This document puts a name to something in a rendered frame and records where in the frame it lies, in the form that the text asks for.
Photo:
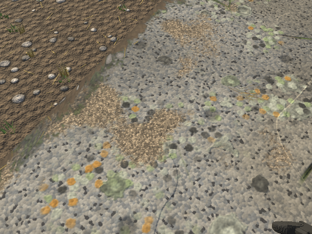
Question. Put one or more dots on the right robot hand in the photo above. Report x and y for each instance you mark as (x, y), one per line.
(292, 227)

